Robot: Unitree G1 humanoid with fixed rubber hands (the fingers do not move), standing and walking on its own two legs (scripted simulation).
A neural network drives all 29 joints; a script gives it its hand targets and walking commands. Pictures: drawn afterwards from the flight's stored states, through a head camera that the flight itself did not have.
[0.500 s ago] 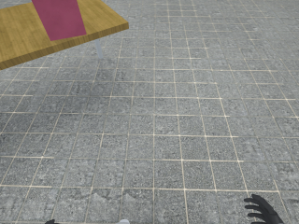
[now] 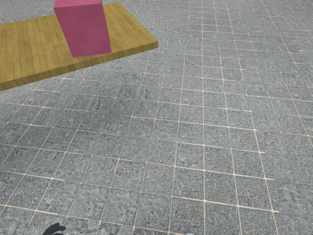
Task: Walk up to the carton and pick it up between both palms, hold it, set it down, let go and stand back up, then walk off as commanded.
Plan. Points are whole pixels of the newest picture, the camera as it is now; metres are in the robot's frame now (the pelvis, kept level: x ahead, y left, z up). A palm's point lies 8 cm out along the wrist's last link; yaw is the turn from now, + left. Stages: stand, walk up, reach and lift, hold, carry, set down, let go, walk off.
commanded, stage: walk up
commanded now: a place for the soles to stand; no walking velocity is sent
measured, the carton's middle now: (85, 24) +1.13 +0.38 +0.01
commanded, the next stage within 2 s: none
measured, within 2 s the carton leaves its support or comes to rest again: neither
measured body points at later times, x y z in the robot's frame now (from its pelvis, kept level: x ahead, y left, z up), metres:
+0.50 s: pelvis +0.09 +0.05 -0.01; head +0.13 +0.07 +0.44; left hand +0.13 +0.37 -0.11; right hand +0.26 -0.23 -0.10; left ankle +0.16 +0.16 -0.72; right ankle +0.06 -0.09 -0.71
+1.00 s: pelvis +0.20 +0.04 +0.00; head +0.24 +0.05 +0.45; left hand +0.22 +0.37 -0.09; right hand +0.35 -0.24 -0.10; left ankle +0.16 +0.16 -0.71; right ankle +0.28 -0.06 -0.72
